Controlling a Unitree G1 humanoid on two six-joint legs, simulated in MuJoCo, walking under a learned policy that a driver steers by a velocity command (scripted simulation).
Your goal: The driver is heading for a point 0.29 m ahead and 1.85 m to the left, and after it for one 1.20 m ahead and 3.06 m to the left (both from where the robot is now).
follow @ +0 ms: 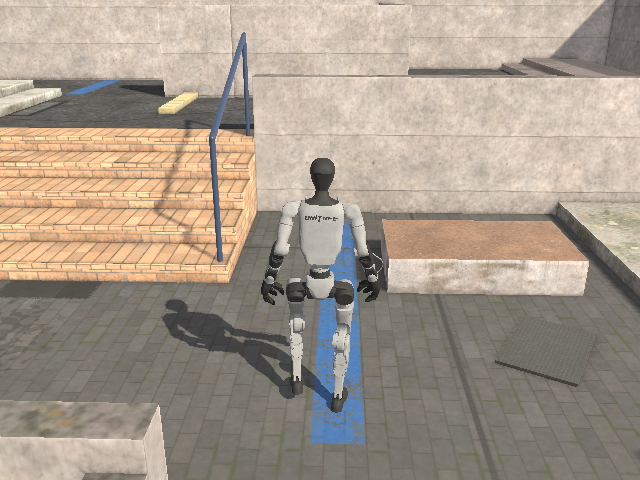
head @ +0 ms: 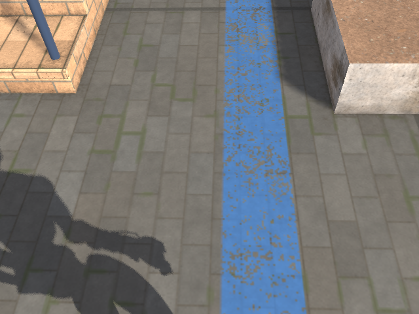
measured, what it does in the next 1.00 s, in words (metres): steps on the spot, turning left: left foot, then right foot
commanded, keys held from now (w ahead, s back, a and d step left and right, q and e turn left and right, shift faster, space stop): q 1.00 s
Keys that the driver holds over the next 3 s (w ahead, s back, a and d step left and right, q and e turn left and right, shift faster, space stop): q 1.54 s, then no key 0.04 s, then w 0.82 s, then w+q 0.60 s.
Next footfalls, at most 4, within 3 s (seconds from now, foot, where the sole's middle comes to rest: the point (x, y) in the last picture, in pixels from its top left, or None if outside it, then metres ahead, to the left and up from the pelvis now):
0.14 left None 0.11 0.12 -0.78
0.62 right None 0.11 -0.07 -0.78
1.06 left None -0.03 0.10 -0.78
1.62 right None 0.12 0.00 -0.78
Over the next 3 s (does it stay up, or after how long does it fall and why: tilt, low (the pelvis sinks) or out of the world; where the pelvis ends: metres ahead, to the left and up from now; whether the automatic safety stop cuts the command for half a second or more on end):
stays up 0.26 0.54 -0.01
